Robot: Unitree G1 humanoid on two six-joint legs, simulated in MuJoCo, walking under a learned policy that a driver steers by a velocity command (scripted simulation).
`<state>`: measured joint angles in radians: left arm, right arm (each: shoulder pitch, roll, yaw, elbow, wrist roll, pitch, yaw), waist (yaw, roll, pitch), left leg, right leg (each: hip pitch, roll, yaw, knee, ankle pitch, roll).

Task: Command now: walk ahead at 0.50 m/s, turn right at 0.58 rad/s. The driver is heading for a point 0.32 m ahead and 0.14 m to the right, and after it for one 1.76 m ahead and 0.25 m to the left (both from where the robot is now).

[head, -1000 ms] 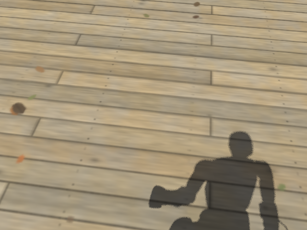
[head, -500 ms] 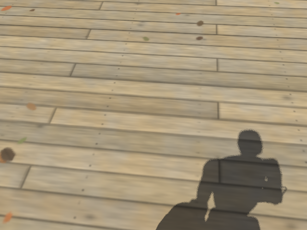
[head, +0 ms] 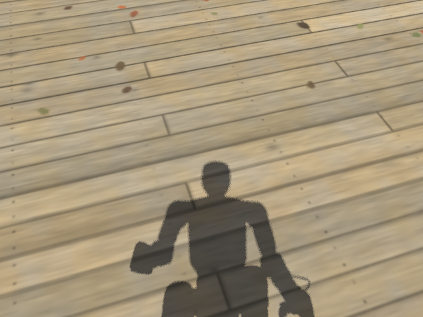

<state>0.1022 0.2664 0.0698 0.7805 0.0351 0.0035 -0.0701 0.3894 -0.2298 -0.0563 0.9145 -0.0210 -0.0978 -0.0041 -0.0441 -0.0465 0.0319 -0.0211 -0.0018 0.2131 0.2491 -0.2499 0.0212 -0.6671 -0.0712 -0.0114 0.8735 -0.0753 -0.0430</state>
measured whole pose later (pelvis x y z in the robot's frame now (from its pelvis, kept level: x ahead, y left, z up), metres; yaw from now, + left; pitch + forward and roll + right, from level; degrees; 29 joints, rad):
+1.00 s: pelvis +0.56 -0.09 +0.00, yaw -2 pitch +1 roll +0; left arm 0.15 0.26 0.01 0.74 0.05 -0.04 -0.01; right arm 0.37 -0.27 -0.06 0.86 0.00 -0.04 0.02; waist -0.03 -0.03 0.04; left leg -0.15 -0.15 -0.06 0.33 -0.18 0.13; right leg -0.63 -0.10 0.06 0.97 -0.21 0.04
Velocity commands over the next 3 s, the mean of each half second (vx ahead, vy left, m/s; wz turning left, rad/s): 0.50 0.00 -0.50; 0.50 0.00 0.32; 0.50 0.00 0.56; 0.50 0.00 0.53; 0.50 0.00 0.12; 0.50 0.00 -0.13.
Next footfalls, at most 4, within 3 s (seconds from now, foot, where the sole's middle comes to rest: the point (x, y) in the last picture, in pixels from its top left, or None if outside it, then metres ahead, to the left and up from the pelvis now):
0.16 right None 0.23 -0.11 -0.78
0.74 left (221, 282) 0.58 -0.04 -0.78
1.24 right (267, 205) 0.87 -0.23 -0.78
1.76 left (186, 167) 1.06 0.07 -0.78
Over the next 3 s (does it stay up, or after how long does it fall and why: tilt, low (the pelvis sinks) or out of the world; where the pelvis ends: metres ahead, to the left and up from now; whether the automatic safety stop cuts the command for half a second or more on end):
stays up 1.52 0.32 0.00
